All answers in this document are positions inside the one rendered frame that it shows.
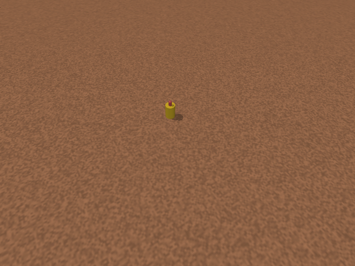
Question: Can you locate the bottle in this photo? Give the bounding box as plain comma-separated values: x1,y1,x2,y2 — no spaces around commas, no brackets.
165,100,175,119

